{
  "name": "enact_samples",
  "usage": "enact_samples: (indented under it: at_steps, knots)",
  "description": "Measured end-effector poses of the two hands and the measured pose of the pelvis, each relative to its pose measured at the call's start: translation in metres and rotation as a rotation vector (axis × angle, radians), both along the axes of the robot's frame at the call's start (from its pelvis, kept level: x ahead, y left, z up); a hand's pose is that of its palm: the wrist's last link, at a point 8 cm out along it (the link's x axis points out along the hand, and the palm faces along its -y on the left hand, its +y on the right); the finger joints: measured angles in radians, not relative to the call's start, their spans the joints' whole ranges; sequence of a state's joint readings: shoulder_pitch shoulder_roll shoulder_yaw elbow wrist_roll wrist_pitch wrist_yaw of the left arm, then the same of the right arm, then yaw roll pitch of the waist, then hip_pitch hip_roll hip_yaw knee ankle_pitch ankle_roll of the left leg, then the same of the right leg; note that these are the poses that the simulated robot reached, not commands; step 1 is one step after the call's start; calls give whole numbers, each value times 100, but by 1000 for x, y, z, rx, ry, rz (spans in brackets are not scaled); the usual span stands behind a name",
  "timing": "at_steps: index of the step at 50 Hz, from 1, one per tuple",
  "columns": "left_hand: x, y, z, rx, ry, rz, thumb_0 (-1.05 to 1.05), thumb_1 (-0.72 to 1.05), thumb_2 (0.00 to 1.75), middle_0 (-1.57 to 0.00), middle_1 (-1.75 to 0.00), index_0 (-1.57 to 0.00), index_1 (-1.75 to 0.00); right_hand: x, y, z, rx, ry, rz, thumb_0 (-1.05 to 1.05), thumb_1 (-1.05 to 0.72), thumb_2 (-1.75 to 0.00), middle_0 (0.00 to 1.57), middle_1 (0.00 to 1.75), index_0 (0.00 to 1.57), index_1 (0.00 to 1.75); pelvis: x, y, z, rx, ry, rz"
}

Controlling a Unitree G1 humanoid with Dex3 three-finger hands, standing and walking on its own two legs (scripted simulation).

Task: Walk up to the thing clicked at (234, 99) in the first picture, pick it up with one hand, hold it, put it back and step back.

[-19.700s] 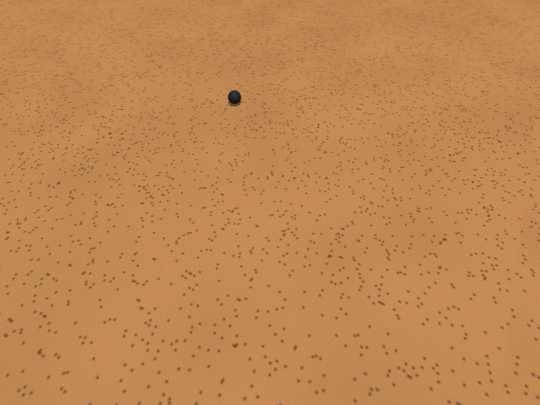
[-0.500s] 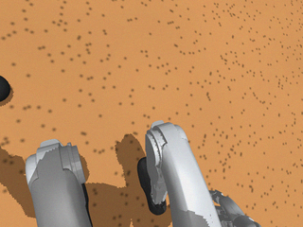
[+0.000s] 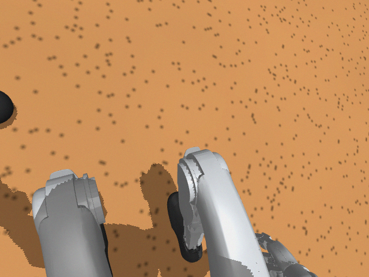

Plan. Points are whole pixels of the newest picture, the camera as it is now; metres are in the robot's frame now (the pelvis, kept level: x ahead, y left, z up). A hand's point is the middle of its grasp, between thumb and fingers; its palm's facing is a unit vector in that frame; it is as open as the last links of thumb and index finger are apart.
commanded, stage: rise first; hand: left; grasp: from above
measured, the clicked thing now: out of the picture +0.48 +0.36 -0.28
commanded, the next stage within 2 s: none
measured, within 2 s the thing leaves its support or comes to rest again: neither
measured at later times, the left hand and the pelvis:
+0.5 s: hand out of the picture +0.44 +0.39 -0.16, palm faces -0.44 -0.12 -0.89, open 14.0 cm; pelvis +0.00 +0.00 +0.00, yaw +0 degrees
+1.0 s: hand out of the picture +0.44 +0.39 -0.16, palm faces -0.44 -0.12 -0.89, open 14.0 cm; pelvis +0.00 +0.00 +0.00, yaw +0 degrees
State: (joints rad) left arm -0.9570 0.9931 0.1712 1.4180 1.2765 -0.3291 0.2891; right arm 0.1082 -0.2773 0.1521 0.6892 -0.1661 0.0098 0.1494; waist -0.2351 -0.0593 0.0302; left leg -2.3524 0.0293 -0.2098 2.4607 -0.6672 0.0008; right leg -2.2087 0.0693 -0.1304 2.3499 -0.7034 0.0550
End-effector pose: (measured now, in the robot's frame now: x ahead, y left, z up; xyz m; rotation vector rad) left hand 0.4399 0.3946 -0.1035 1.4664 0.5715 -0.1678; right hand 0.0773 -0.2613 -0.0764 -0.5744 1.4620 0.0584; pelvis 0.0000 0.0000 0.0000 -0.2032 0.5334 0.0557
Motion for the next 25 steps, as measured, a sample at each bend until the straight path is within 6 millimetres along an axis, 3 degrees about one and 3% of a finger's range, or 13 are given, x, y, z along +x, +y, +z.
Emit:
enact_samples:
  at_steps: [25]
  knots:
    - [2,-3,-1,-5,-6,-7,0,-54,102,-10,-105,-9,-105,-6,0,1,-4,2,2,0,-91,-89,20,30,20,30,-2,-1,-2,1,-7,-1]
